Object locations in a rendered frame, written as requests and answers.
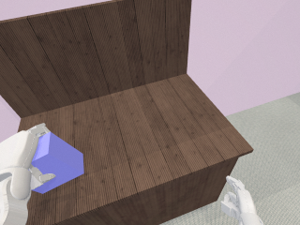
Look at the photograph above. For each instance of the table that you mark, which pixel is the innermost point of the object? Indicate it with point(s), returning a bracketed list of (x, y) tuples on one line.
[(111, 80)]

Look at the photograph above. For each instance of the sponge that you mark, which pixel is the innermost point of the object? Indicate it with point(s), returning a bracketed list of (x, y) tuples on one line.
[(53, 155)]

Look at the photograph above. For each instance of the robot right hand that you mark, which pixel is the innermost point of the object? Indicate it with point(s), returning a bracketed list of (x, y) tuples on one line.
[(234, 205)]

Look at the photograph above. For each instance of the robot left forearm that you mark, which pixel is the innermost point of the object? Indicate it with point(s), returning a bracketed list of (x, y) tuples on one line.
[(15, 193)]

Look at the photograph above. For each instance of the robot left hand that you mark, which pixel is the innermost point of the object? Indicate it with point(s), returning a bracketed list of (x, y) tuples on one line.
[(19, 150)]

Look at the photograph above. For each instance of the robot right forearm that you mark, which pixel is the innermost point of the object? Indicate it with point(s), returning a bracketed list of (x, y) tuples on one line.
[(248, 218)]

